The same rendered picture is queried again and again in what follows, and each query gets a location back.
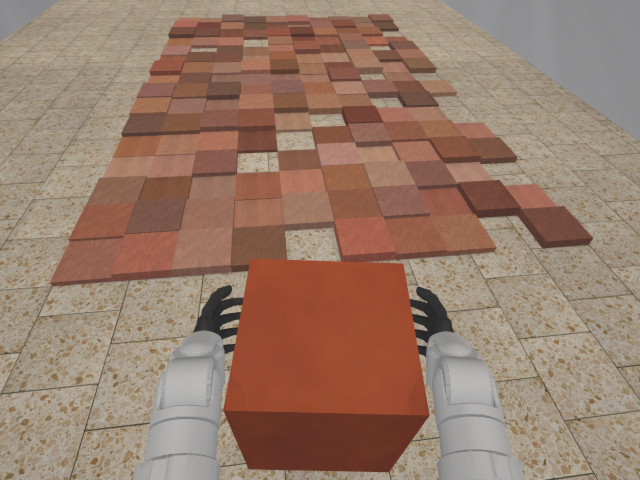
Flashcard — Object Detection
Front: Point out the left robot forearm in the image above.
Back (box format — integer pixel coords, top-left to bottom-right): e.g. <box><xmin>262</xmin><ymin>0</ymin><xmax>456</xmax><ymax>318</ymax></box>
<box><xmin>133</xmin><ymin>331</ymin><xmax>225</xmax><ymax>480</ymax></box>

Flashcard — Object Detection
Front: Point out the left robot hand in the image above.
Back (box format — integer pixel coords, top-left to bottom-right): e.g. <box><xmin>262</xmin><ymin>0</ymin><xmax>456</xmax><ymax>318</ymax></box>
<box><xmin>193</xmin><ymin>285</ymin><xmax>243</xmax><ymax>354</ymax></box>

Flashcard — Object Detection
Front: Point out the carton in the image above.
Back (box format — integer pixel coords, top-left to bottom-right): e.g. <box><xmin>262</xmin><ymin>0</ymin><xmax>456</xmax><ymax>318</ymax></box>
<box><xmin>223</xmin><ymin>259</ymin><xmax>430</xmax><ymax>472</ymax></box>

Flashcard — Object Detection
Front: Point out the right robot hand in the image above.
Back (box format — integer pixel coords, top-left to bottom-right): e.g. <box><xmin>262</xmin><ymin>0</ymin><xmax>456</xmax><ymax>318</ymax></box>
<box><xmin>410</xmin><ymin>287</ymin><xmax>454</xmax><ymax>357</ymax></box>

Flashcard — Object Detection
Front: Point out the right robot forearm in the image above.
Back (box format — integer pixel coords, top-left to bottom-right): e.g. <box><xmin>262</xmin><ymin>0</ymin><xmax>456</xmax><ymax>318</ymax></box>
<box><xmin>426</xmin><ymin>331</ymin><xmax>525</xmax><ymax>480</ymax></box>

